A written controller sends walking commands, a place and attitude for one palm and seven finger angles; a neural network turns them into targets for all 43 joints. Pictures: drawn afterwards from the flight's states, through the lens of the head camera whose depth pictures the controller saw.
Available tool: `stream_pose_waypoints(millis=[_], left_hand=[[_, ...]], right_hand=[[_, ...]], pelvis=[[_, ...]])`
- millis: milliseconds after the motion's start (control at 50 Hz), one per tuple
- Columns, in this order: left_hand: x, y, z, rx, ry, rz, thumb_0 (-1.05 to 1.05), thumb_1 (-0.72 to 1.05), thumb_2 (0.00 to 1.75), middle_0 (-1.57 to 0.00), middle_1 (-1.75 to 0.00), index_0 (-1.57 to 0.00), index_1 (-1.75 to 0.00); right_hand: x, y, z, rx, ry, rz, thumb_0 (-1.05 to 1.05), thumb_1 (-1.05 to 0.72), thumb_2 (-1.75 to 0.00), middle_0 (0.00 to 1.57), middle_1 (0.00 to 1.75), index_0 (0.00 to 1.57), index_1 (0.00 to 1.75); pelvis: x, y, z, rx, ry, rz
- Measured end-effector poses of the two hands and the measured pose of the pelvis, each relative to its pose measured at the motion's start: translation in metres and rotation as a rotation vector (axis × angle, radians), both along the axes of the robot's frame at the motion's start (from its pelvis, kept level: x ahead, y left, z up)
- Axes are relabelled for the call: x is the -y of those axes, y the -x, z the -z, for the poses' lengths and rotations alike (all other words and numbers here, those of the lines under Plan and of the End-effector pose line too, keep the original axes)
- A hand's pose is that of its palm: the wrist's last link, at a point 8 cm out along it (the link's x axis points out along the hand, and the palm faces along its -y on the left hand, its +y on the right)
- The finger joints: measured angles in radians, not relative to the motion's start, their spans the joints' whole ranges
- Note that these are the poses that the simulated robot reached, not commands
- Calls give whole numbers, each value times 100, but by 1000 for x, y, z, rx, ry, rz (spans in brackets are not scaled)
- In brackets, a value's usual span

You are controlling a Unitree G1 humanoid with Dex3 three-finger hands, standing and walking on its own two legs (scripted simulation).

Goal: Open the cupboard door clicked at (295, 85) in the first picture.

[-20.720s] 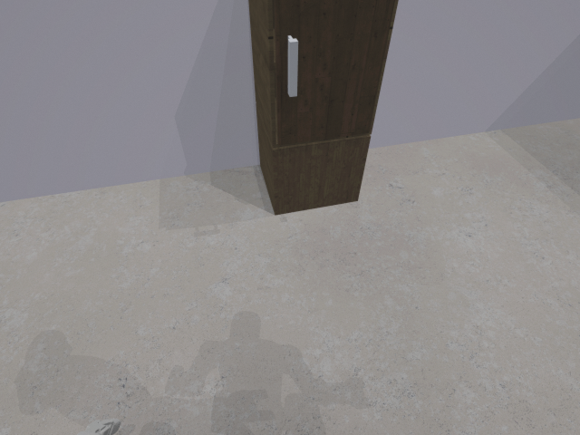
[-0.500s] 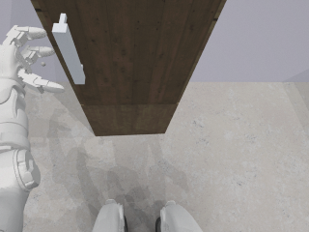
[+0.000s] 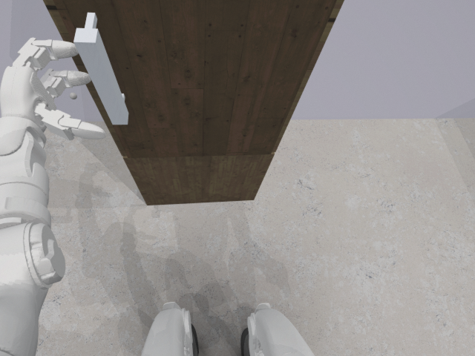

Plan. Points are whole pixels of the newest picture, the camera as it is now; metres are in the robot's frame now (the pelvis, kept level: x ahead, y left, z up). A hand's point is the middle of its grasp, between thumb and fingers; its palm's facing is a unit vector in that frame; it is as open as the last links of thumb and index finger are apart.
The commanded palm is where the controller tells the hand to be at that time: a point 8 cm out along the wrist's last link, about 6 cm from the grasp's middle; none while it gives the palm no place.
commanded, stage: slide the fingers in behind the handle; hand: left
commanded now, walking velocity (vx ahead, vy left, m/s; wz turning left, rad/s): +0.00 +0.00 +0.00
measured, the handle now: (107, 74) +0.56 +0.18 +0.07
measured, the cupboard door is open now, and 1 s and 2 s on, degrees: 0 0 1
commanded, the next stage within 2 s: close the thumb around the handle in 1.52 s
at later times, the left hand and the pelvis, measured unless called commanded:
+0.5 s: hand (103, 96) +0.51 +0.18 +0.07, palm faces +0.01 -1.00 -0.02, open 14.0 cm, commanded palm +0.49 +0.21 +0.07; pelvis +0.00 -0.01 +0.00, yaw +1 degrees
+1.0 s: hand (119, 96) +0.51 +0.15 +0.07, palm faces +0.03 -1.00 -0.02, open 14.0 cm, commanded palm +0.49 +0.19 +0.07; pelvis +0.00 -0.02 +0.00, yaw +1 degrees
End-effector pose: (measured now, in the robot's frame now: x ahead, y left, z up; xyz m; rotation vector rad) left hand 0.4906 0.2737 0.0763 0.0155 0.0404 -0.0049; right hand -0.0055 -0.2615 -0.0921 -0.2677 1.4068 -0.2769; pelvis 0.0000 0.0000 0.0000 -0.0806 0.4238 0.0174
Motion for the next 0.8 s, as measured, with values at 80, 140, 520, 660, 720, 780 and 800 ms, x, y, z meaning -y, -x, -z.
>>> stream_pose_waypoints(millis=[80,140,520,660,720,780,800], left_hand=[[9,-1,2,5,16,3,-1,-50,30,-29,-120,-30,-120],[14,-1,4,8,15,-5,-1,-50,30,-30,-120,-30,-120],[44,-1,3,14,-3,-22,-1,-50,30,-30,-120,-30,-121],[54,0,5,16,-9,-16,-1,-50,30,-30,-120,-30,-121],[58,-1,5,13,-3,-15,-1,-50,30,-30,-120,-30,-120],[61,0,5,17,-3,-26,-1,-50,30,-30,-120,-30,-121],[62,0,4,22,-6,-26,-1,-50,30,-30,-120,-30,-121]], right_hand=[[0,3,0,-9,-4,3,0,-90,-89,20,30,20,30],[1,4,0,-5,-4,7,0,-90,-89,20,30,20,30],[6,-10,6,39,-33,-12,0,-90,-89,20,30,20,30],[11,-10,9,31,-42,-13,0,-90,-89,20,30,20,30],[12,-11,9,34,-41,-9,0,-90,-89,20,30,20,30],[14,-11,9,36,-43,-6,0,-90,-89,20,30,20,30],[14,-11,9,37,-45,-6,0,-90,-89,20,30,20,30]], pelvis=[[1,0,0,2,-1,0],[1,-1,0,1,-2,1],[10,-1,1,9,-14,-5],[14,-1,1,8,-19,-4],[16,-2,1,9,-20,-5],[17,-2,1,8,-22,-5],[18,-3,1,9,-23,-5]])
